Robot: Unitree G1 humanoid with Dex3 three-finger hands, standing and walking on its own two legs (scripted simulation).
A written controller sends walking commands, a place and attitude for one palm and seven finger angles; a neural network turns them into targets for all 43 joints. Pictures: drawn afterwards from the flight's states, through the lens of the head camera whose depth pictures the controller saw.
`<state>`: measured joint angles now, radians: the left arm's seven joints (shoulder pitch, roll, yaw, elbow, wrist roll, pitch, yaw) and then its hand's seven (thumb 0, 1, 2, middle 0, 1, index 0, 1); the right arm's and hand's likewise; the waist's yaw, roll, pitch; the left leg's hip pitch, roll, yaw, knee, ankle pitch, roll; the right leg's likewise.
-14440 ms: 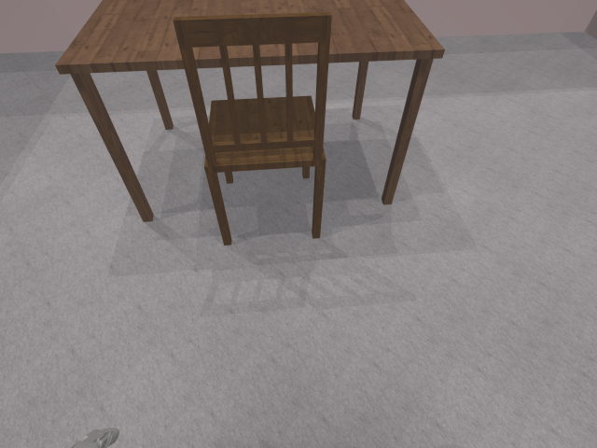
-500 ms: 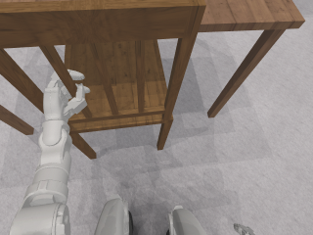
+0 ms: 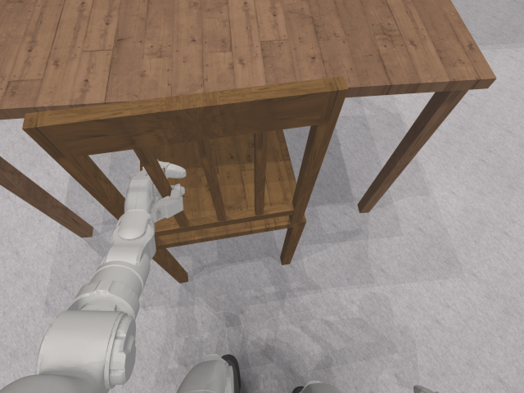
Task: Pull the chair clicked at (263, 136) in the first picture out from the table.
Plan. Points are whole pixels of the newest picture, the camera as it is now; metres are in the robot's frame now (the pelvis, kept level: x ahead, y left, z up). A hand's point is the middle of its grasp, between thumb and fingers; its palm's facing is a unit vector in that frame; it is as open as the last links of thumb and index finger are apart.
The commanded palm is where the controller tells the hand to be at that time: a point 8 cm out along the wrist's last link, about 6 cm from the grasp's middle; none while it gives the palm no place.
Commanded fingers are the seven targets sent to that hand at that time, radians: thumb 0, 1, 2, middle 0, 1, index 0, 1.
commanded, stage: step backward, pulling the chair out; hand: left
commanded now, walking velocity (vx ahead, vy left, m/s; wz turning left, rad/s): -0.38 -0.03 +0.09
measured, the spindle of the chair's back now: (214, 185) +0.46 +0.08 -0.07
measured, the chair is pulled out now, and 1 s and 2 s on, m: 0.03 0.17 0.26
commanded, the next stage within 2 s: none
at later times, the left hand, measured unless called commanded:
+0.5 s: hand (191, 254) +0.32 +0.11 -0.05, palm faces +0.06 -0.99 -0.15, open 4.9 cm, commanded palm +0.31 +0.16 -0.05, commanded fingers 0.00 0.90 0.90 -0.50 -1.45 -0.50 -1.45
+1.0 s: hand (191, 287) +0.27 +0.11 -0.05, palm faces +0.06 -0.98 -0.17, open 5.0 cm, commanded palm +0.27 +0.16 -0.05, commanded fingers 0.00 0.90 0.90 -0.50 -1.45 -0.50 -1.45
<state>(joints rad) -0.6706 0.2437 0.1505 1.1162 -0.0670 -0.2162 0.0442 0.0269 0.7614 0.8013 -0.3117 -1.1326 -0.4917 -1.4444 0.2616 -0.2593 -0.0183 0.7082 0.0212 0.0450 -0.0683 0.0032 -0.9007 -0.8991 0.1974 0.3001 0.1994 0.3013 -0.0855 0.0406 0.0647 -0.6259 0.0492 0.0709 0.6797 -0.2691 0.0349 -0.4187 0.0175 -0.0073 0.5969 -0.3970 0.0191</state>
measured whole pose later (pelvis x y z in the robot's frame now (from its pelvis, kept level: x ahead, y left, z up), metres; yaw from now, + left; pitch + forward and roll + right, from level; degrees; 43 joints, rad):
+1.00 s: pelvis -0.12 -0.03 -0.01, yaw +1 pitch +0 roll -3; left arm -0.63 0.21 0.08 1.11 -0.09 -0.20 0.08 0.00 0.73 0.81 -0.27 -1.13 -0.50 -1.44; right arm 0.19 -0.22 0.01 0.79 0.04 -0.13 -0.10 0.01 -0.90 -0.90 0.20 0.30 0.20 0.30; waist -0.07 0.07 0.22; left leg -0.56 0.06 -0.05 0.67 -0.19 -0.02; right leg -0.40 0.06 -0.07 0.65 -0.26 -0.04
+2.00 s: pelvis -0.22 -0.03 +0.01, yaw +6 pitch +3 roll +0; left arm -0.68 0.17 0.08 1.10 -0.07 -0.16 0.09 0.01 0.75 0.79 -0.20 -1.10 -0.50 -1.44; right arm 0.18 -0.28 -0.01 0.80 0.03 -0.08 -0.11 0.01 -0.90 -0.90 0.20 0.30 0.20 0.30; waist -0.10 0.03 0.21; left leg -0.44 0.00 -0.06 0.82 -0.49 -0.05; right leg -0.48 -0.03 -0.05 0.56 -0.14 -0.01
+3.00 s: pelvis -0.33 -0.04 +0.01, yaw +4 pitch +2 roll +0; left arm -0.66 0.19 0.04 1.09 -0.05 -0.16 0.08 0.01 0.74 0.78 -0.18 -1.14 -0.47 -1.44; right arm 0.24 -0.25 -0.02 0.75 0.02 -0.07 -0.10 0.01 -0.90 -0.90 0.20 0.30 0.20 0.30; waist -0.06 0.02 0.20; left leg -0.36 0.06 0.02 0.63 -0.29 -0.04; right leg -0.43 0.00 -0.01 0.57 -0.15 0.00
